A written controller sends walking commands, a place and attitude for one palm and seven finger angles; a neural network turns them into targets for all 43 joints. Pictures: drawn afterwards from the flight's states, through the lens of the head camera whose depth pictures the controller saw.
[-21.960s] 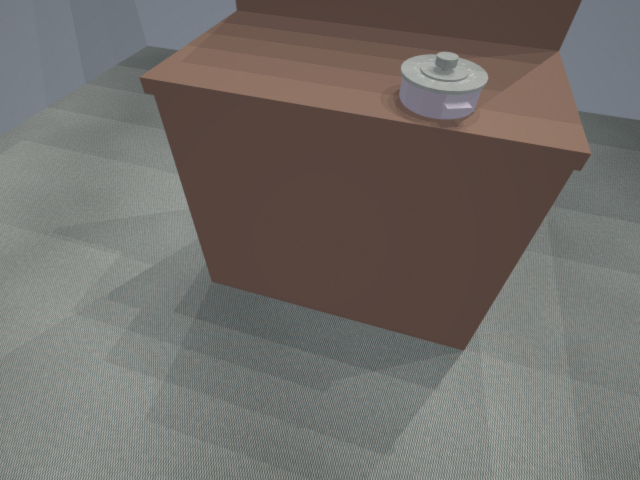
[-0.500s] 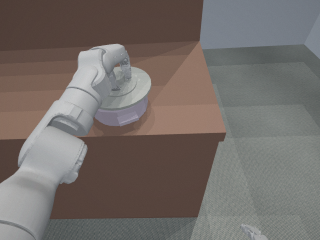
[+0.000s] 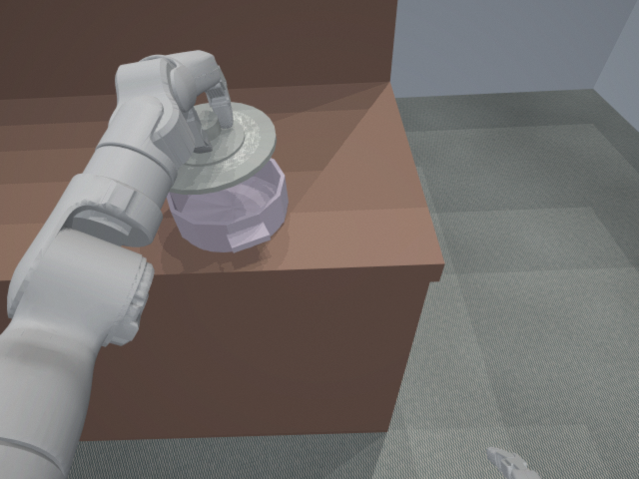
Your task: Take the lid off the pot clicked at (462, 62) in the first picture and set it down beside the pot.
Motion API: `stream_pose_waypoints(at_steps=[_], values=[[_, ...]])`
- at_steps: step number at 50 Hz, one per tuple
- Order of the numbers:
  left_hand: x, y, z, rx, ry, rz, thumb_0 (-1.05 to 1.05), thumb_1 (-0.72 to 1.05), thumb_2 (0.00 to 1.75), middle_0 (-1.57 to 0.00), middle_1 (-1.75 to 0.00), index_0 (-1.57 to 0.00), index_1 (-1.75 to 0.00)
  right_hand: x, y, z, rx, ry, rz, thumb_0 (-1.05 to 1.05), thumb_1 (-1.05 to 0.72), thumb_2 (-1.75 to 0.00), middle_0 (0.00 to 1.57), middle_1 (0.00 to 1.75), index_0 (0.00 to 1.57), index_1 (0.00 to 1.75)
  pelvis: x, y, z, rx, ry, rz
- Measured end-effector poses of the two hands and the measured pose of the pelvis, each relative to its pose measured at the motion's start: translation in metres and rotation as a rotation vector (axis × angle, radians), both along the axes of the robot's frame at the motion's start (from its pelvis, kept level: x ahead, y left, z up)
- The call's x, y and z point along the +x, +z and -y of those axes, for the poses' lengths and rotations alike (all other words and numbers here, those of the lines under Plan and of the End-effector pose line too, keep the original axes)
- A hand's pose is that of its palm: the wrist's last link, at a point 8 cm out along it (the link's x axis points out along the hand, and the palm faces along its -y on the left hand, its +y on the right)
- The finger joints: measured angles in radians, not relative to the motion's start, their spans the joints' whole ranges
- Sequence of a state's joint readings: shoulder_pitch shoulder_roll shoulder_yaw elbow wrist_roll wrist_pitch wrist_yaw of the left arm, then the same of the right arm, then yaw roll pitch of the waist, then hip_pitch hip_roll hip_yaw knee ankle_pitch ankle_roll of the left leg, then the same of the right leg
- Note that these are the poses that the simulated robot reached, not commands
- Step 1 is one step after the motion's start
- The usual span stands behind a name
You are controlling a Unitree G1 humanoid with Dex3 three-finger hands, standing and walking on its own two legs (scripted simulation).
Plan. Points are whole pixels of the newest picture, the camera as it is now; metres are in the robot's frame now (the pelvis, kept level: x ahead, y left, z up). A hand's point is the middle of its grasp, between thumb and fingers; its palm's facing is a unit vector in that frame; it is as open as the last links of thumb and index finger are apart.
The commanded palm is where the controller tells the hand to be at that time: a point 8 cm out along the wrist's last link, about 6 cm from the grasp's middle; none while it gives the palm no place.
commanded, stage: lift the lid straight up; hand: left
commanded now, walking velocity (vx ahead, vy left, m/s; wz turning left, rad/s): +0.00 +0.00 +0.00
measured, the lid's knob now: (202, 126) +0.49 +0.15 +0.22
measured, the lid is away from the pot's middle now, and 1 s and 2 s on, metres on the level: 0.01 0.02 0.13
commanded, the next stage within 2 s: move the lid sideways beside the pot in 1.02 s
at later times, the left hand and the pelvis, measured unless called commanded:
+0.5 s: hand (195, 84) +0.46 +0.13 +0.29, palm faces -0.20 -0.10 -0.98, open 7.3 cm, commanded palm +0.45 +0.14 +0.35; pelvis +0.00 +0.01 +0.00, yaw +0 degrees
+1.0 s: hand (175, 53) +0.47 +0.14 +0.32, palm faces -0.15 -0.13 -0.98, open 7.3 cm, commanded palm +0.45 +0.15 +0.38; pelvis +0.00 +0.01 +0.00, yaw +0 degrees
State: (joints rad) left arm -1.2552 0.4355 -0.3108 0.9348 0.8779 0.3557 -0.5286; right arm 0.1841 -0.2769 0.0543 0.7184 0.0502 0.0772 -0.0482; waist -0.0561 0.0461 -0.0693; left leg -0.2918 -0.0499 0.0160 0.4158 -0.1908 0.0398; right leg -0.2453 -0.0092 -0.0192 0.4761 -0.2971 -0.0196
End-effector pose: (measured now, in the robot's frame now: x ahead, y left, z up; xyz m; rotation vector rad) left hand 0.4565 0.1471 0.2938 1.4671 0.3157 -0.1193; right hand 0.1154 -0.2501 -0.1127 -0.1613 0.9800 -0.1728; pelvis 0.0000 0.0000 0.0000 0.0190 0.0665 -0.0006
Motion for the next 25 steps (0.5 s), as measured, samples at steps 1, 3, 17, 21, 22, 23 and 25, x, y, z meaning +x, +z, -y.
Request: stream_pose_waypoints(at_steps=[1, 3, 17, 21, 22, 23, 25], values=[[0.0, 0.002, -0.001, 0.007, 0.001, 0.005, -0.01, 0.29, 0.7, -0.71, -0.92, -0.68, -0.9, 0.001, 0.001, -0.001, 0.0, 0.001, 0.004, 0.01, -0.91, -0.9, 0.2, 0.3, 0.2, 0.3, 0.0, 0.0, 0.0, 0.0, 0.001, -0.002], [-0.001, 0.006, -0.001, 0.026, -0.006, 0.021, -0.02, 0.29, 0.7, -0.71, -0.92, -0.68, -0.9, 0.002, 0.001, -0.002, 0.002, 0.005, 0.013, 0.01, -0.91, -0.9, 0.2, 0.3, 0.2, 0.3, 0.0, 0.0, -0.001, -0.001, 0.004, -0.005], [-0.006, 0.034, 0.013, 0.03, -0.028, 0.066, -0.01, 0.29, 0.7, -0.72, -0.92, -0.68, -0.9, 0.005, -0.003, -0.018, 0.034, 0.034, 0.017, 0.01, -0.91, -0.9, 0.21, 0.3, 0.2, 0.3, -0.002, 0.0, -0.009, -0.001, 0.01, -0.007], [-0.004, 0.042, 0.016, 0.017, -0.02, 0.067, -0.02, 0.29, 0.7, -0.72, -0.92, -0.68, -0.9, 0.001, -0.004, -0.02, 0.036, 0.028, 0.008, 0.01, -0.91, -0.9, 0.21, 0.3, 0.21, 0.3, -0.003, 0.0, -0.009, 0.0, 0.005, -0.008], [-0.004, 0.043, 0.016, 0.012, -0.016, 0.069, -0.02, 0.29, 0.7, -0.72, -0.92, -0.68, -0.9, -0.001, -0.004, -0.02, 0.034, 0.025, 0.006, 0.01, -0.91, -0.9, 0.21, 0.3, 0.21, 0.3, -0.003, 0.0, -0.009, 0.0, 0.003, -0.009], [-0.003, 0.045, 0.016, 0.009, -0.013, 0.072, -0.02, 0.29, 0.7, -0.72, -0.92, -0.68, -0.9, -0.002, -0.004, -0.019, 0.033, 0.022, 0.004, 0.01, -0.9, -0.9, 0.21, 0.3, 0.21, 0.3, -0.003, 0.0, -0.009, 0.0, 0.002, -0.01], [-0.002, 0.049, 0.015, 0.01, -0.005, 0.078, -0.02, 0.29, 0.7, -0.72, -0.92, -0.68, -0.91, -0.006, -0.004, -0.018, 0.029, 0.016, 0.0, 0.01, -0.9, -0.9, 0.21, 0.3, 0.21, 0.3, -0.003, 0.001, -0.008, 0.0, 0.0, -0.012]])
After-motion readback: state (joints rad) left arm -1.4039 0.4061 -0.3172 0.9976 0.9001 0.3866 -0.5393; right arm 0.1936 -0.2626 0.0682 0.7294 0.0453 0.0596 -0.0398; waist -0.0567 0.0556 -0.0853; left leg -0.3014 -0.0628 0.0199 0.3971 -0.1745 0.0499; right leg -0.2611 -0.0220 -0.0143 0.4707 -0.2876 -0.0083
